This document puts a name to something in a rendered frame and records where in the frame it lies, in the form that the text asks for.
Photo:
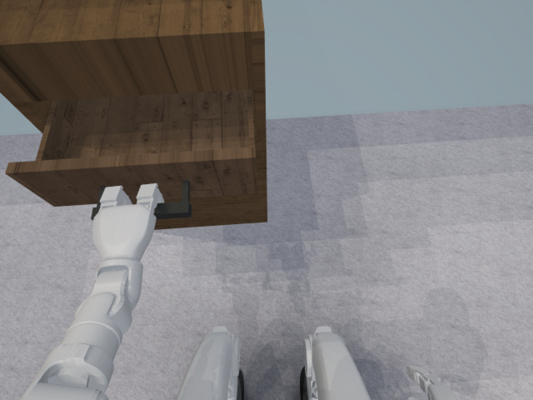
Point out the robot left forearm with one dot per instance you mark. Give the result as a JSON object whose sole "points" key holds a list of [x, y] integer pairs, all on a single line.
{"points": [[85, 356]]}

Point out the cabinet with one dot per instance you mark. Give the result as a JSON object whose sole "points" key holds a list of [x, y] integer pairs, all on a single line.
{"points": [[75, 49]]}

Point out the robot left hand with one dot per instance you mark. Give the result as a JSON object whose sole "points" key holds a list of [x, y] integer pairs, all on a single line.
{"points": [[122, 229]]}

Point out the drawer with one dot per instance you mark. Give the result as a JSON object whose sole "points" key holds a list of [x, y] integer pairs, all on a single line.
{"points": [[204, 137]]}

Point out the robot left upper arm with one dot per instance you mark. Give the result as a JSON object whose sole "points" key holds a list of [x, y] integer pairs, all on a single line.
{"points": [[49, 391]]}

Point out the right robot thigh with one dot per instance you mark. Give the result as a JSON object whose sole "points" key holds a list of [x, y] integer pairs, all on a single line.
{"points": [[328, 361]]}

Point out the handle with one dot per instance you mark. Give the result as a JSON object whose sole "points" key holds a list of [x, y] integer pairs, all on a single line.
{"points": [[163, 210]]}

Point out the robot right hand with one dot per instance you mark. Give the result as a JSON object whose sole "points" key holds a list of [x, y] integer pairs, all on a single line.
{"points": [[430, 383]]}

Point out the right robot shin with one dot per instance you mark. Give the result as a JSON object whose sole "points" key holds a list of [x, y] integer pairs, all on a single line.
{"points": [[311, 385]]}

